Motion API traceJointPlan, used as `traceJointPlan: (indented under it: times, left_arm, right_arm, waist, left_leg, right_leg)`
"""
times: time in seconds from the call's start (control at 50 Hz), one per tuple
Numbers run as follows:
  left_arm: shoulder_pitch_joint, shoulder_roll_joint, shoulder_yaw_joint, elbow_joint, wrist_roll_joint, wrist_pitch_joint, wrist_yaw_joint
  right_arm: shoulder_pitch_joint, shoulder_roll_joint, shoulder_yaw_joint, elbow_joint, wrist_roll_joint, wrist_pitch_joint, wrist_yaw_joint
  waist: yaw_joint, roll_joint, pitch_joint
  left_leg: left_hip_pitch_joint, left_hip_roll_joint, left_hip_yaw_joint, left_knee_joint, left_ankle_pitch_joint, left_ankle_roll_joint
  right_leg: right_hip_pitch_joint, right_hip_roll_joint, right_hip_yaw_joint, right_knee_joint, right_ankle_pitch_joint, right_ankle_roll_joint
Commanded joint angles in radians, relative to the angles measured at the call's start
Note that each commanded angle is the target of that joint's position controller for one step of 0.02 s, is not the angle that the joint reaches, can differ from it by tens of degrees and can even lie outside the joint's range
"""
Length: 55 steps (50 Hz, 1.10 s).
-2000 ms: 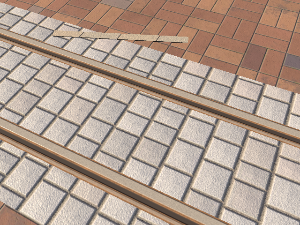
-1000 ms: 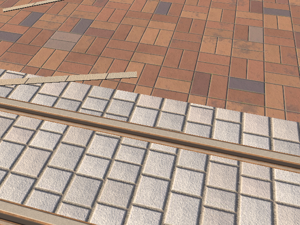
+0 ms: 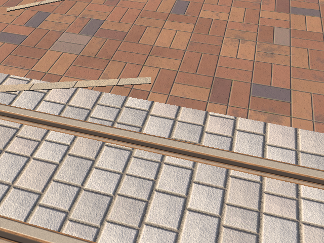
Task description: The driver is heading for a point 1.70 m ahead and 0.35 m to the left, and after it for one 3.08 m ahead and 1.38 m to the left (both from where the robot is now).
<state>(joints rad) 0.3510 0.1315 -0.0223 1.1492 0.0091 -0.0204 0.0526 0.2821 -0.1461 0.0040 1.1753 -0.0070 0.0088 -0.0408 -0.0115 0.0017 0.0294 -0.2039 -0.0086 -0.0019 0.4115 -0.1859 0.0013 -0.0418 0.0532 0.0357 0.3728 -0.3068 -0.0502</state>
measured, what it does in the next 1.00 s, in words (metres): walks ahead: left foot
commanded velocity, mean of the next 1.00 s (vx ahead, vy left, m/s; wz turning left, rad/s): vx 0.15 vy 0.00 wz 0.00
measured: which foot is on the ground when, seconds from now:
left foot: down 0.00-0.56, up 0.58-0.80, down 0.82-1.00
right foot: down 0.00-0.84, up 0.86-1.00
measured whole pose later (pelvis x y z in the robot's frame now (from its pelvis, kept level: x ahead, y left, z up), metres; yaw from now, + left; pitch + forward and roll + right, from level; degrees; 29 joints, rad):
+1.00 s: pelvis +0.16 +0.07 +0.00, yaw +0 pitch +0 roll +0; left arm 0.32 0.20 0.04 1.03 0.03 -0.07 -0.02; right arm 0.37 -0.17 -0.04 1.06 -0.02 -0.08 0.00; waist 0.00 -0.03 0.02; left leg -0.11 -0.06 0.10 0.37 -0.25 0.09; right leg -0.45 -0.05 -0.02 1.11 -0.25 -0.08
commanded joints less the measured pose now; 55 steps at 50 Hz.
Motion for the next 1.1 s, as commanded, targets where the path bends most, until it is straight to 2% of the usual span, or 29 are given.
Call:
traceJointPlan:
  times: [0.02, 0.48, 0.5, 0.52, 0.54, 0.56, 0.58, 0.6, 0.64, 0.68, 0.72, 0.76, 0.78, 0.8, 0.82, 0.84, 0.86, 0.88, 0.9, 0.92, 0.94, 0.96, 1.0, 1.04, 1.1]
  left_arm:
    - [0.096, 0.072, 0.011, -0.001, 0.000, -0.003, 0.002]
    - [0.126, 0.055, 0.013, -0.004, 0.000, -0.007, 0.003]
    - [0.135, 0.051, 0.012, -0.002, 0.002, -0.007, 0.002]
    - [0.141, 0.060, 0.016, -0.001, 0.004, -0.006, 0.002]
    - [0.153, 0.086, 0.027, -0.001, 0.004, -0.002, 0.001]
    - [0.170, 0.114, 0.040, -0.002, 0.003, 0.003, -0.001]
    - [0.194, 0.132, 0.050, -0.002, 0.002, 0.006, -0.003]
    - [0.214, 0.140, 0.056, 0.000, 0.002, 0.006, -0.005]
    - [0.248, 0.133, 0.062, 0.005, 0.015, -0.007, -0.008]
    - [0.257, 0.145, 0.069, 0.005, 0.022, -0.026, -0.010]
    - [0.233, 0.151, 0.073, -0.007, 0.021, -0.042, -0.012]
    - [0.190, 0.163, 0.077, -0.022, 0.015, -0.052, -0.015]
    - [0.140, 0.167, 0.077, -0.035, 0.006, -0.055, -0.017]
    - [0.116, 0.165, 0.074, -0.044, 0.003, -0.060, -0.023]
    - [0.120, 0.149, 0.067, -0.048, 0.005, -0.071, -0.031]
    - [0.128, 0.072, 0.046, -0.093, -0.005, -0.075, -0.040]
    - [0.117, 0.104, 0.059, -0.108, 0.019, -0.073, -0.049]
    - [0.087, 0.095, 0.059, -0.119, 0.027, -0.066, -0.056]
    - [0.051, 0.081, 0.055, -0.124, 0.026, -0.070, -0.064]
    - [0.046, 0.069, 0.056, -0.125, 0.020, -0.071, -0.069]
    - [0.054, 0.075, 0.061, -0.125, 0.026, -0.063, -0.071]
    - [0.068, 0.073, 0.063, -0.121, 0.029, -0.053, -0.074]
    - [0.040, 0.088, 0.071, -0.134, 0.026, -0.038, -0.079]
    - [-0.043, 0.089, 0.074, -0.162, 0.024, -0.029, -0.082]
    - [-0.211, 0.084, 0.072, -0.224, 0.020, -0.027, -0.086]
  right_arm:
    - [0.069, -0.071, -0.009, -0.004, 0.000, -0.003, -0.003]
    - [0.091, -0.054, -0.008, 0.003, 0.001, -0.004, -0.005]
    - [0.094, -0.048, -0.006, 0.004, 0.000, -0.003, -0.005]
    - [0.083, -0.050, -0.008, 0.000, -0.002, -0.002, -0.004]
    - [0.067, -0.055, -0.011, -0.012, -0.005, 0.000, -0.001]
    - [0.043, -0.057, -0.015, -0.028, -0.011, 0.000, 0.005]
    - [0.009, -0.056, -0.017, -0.051, -0.020, -0.002, 0.012]
    - [-0.025, -0.046, -0.016, -0.078, -0.030, -0.008, 0.019]
    - [-0.088, -0.052, -0.021, -0.130, -0.031, -0.029, 0.029]
    - [-0.113, -0.069, -0.031, -0.168, -0.026, -0.053, 0.039]
    - [-0.132, -0.085, -0.042, -0.200, -0.014, -0.071, 0.050]
    - [-0.094, -0.083, -0.051, -0.210, -0.003, -0.074, 0.059]
    - [-0.009, -0.068, -0.054, -0.189, 0.002, -0.075, 0.060]
    - [0.122, -0.075, -0.068, -0.140, 0.006, -0.076, 0.056]
    - [0.261, -0.123, -0.091, -0.097, 0.001, -0.080, 0.046]
    - [0.410, -0.239, -0.118, -0.086, -0.016, -0.083, 0.036]
    - [0.396, -0.219, -0.110, -0.066, -0.012, -0.066, 0.041]
    - [0.248, -0.190, -0.097, -0.107, -0.013, -0.062, 0.041]
    - [0.146, -0.158, -0.087, -0.144, -0.009, -0.068, 0.046]
    - [0.102, -0.145, -0.078, -0.157, -0.009, -0.078, 0.048]
    - [0.098, -0.116, -0.065, -0.152, -0.009, -0.088, 0.046]
    - [0.113, -0.103, -0.058, -0.144, -0.009, -0.097, 0.043]
    - [0.176, -0.104, -0.051, -0.119, -0.006, -0.109, 0.037]
    - [0.225, -0.111, -0.047, -0.104, -0.006, -0.112, 0.035]
    - [0.268, -0.098, -0.035, -0.096, -0.008, -0.114, 0.033]
  waist:
    - [0.000, -0.009, 0.060]
    - [0.001, -0.011, 0.066]
    - [0.005, -0.013, 0.048]
    - [0.011, -0.022, 0.060]
    - [0.020, -0.049, 0.079]
    - [0.036, -0.096, 0.110]
    - [0.055, -0.129, 0.163]
    - [0.070, -0.143, 0.216]
    - [0.088, -0.133, 0.264]
    - [0.079, -0.104, 0.246]
    - [0.060, -0.095, 0.205]
    - [0.019, -0.110, 0.165]
    - [-0.037, -0.100, 0.142]
    - [-0.094, -0.061, 0.092]
    - [-0.149, 0.025, 0.011]
    - [-0.183, 0.268, -0.084]
    - [-0.131, 0.253, -0.059]
    - [-0.054, 0.113, 0.053]
    - [-0.030, 0.019, 0.107]
    - [0.002, 0.002, 0.117]
    - [0.024, 0.014, 0.109]
    - [0.034, 0.030, 0.092]
    - [0.039, 0.046, 0.087]
    - [0.028, 0.053, 0.095]
    - [0.000, 0.061, 0.119]
  left_leg:
    - [0.055, 0.093, -0.084, -0.036, 0.149, 0.032]
    - [0.052, 0.095, -0.077, -0.025, 0.157, 0.026]
    - [0.056, 0.086, -0.072, -0.028, 0.097, 0.027]
    - [0.038, 0.067, -0.059, -0.012, 0.018, 0.030]
    - [-0.002, 0.034, -0.030, 0.038, -0.088, 0.035]
    - [-0.081, -0.004, 0.009, 0.115, -0.198, 0.039]
    - [-0.187, -0.025, 0.046, 0.189, -0.256, 0.041]
    - [-0.268, -0.013, 0.072, 0.248, -0.268, 0.046]
    - [-0.405, 0.040, 0.058, 0.369, -0.278, 0.056]
    - [-0.498, 0.068, 0.041, 0.402, -0.278, 0.064]
    - [-0.456, 0.064, 0.048, 0.342, -0.245, 0.068]
    - [-0.295, 0.034, 0.076, 0.256, -0.171, 0.075]
    - [-0.112, 0.002, 0.106, 0.169, -0.093, 0.081]
    - [0.114, -0.055, 0.132, 0.108, -0.045, 0.083]
    - [0.323, -0.004, 0.056, 0.064, -0.076, 0.097]
    - [0.460, 0.291, -0.414, -0.149, -0.385, 0.179]
    - [0.378, 0.384, -0.690, -0.276, -0.455, 0.229]
    - [0.254, 0.381, -0.601, -0.264, -0.516, 0.221]
    - [0.148, 0.347, -0.488, -0.276, -0.402, 0.211]
    - [0.092, 0.301, -0.385, -0.288, -0.275, 0.194]
    - [0.070, 0.263, -0.304, -0.291, -0.159, 0.179]
    - [0.076, 0.237, -0.240, -0.289, -0.061, 0.170]
    - [0.115, 0.215, -0.164, -0.281, 0.124, 0.168]
    - [0.150, 0.204, -0.116, -0.279, 0.249, 0.167]
    - [0.166, 0.188, -0.067, -0.282, 0.396, 0.167]
  right_leg:
    - [-0.125, -0.129, 0.088, -0.074, 0.243, -0.017]
    - [-0.117, -0.132, 0.084, -0.071, 0.280, -0.017]
    - [-0.110, -0.127, 0.087, -0.089, 0.197, -0.022]
    - [-0.117, -0.121, 0.098, -0.108, 0.072, -0.032]
    - [-0.125, -0.124, 0.127, -0.131, -0.094, -0.055]
    - [-0.123, -0.151, 0.189, -0.164, -0.275, -0.090]
    - [-0.119, -0.208, 0.268, -0.210, -0.412, -0.130]
    - [-0.117, -0.269, 0.334, -0.241, -0.472, -0.168]
    - [-0.071, -0.341, 0.405, -0.265, -0.380, -0.221]
    - [0.036, -0.353, 0.382, -0.240, -0.187, -0.234]
    - [0.066, -0.333, 0.315, -0.212, -0.020, -0.212]
    - [-0.006, -0.304, 0.239, -0.172, 0.101, -0.179]
    - [-0.109, -0.270, 0.176, -0.121, 0.160, -0.149]
    - [-0.208, -0.218, 0.116, -0.003, 0.291, -0.119]
    - [-0.309, -0.147, 0.029, 0.214, 0.336, -0.085]
    - [-0.495, -0.012, -0.097, 0.589, 0.062, -0.023]
    - [-0.588, 0.005, -0.021, 0.803, -0.189, -0.039]
    - [-0.628, -0.075, 0.009, 0.886, -0.112, -0.058]
    - [-0.614, -0.113, 0.015, 0.863, -0.014, -0.060]
    - [-0.575, -0.135, 0.009, 0.821, 0.037, -0.057]
    - [-0.543, -0.147, -0.001, 0.787, 0.057, -0.047]
    - [-0.525, -0.146, -0.016, 0.771, 0.074, -0.038]
    - [-0.561, -0.139, -0.048, 0.745, 0.100, -0.025]
    - [-0.630, -0.138, -0.074, 0.705, 0.138, -0.014]
    - [-0.680, -0.125, -0.113, 0.568, 0.201, 0.002]
Next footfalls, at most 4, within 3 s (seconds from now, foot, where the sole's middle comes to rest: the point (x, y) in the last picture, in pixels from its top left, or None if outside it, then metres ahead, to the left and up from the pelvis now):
0.82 left None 0.17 0.13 -0.78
1.34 right None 0.52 -0.01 -0.78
1.80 left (136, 205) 0.69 0.14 -0.78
2.08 right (184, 221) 0.61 -0.06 -0.78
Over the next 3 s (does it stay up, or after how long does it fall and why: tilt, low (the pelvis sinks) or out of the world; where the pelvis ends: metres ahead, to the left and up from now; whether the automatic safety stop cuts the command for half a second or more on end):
stays up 0.81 0.10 0.00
